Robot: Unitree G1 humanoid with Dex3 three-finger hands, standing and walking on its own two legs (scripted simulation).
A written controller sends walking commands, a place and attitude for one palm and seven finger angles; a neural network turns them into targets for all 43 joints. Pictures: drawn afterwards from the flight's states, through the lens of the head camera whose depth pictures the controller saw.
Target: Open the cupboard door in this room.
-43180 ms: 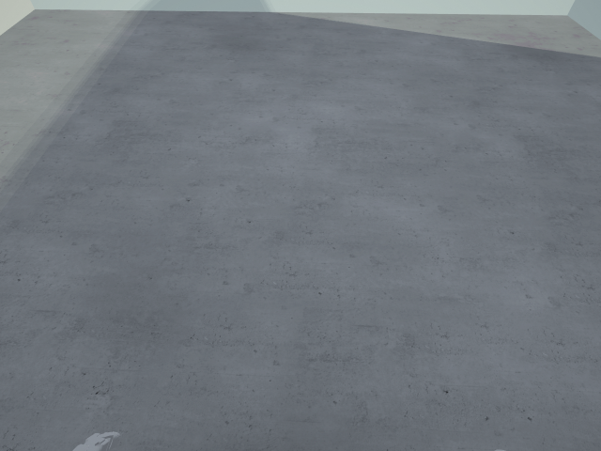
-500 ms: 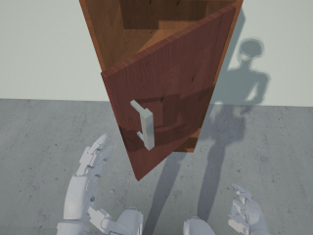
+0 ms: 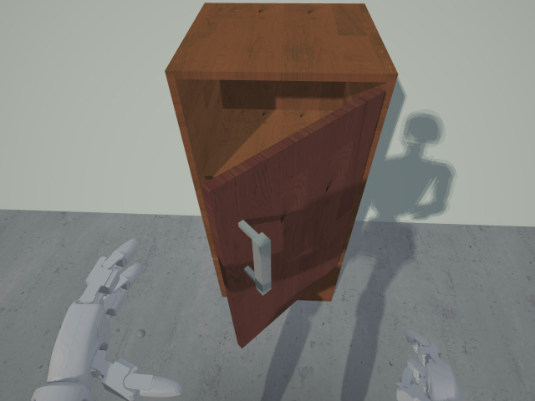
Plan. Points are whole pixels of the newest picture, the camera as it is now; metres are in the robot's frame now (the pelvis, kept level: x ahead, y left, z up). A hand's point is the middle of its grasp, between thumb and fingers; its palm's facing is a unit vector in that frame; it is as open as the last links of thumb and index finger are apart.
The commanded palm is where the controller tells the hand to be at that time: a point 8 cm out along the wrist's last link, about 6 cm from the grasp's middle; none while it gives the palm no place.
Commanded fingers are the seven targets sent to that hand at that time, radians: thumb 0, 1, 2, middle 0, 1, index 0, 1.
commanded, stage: draw the hand back to the body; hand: left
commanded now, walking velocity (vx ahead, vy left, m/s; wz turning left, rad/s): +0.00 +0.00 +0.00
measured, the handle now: (254, 258) +0.35 +0.05 +0.01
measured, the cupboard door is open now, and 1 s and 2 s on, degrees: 44 44 44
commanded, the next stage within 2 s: step back with the hand held close in 0.98 s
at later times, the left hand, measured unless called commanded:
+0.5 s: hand (39, 269) +0.21 +0.26 +0.19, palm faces +0.39 -0.83 -0.40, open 10.3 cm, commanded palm +0.16 +0.30 +0.21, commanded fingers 0.00 0.76 0.84 -0.19 -0.30 -0.19 -0.30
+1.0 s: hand (20, 261) +0.20 +0.26 +0.21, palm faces +0.45 -0.81 -0.39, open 7.5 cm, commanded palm +0.16 +0.30 +0.23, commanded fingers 0.00 0.90 0.90 -0.20 -0.30 -0.20 -0.30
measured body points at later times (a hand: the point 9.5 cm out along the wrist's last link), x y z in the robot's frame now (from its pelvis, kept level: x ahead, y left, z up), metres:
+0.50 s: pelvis +0.02 +0.01 +0.05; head +0.01 -0.01 +0.50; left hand +0.18 +0.30 +0.21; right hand +0.21 -0.20 -0.03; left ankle +0.02 +0.12 -0.69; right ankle -0.01 -0.12 -0.69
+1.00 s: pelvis +0.02 +0.00 +0.06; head -0.01 -0.02 +0.51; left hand +0.18 +0.30 +0.23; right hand +0.20 -0.23 -0.03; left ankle +0.02 +0.12 -0.69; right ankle -0.01 -0.12 -0.69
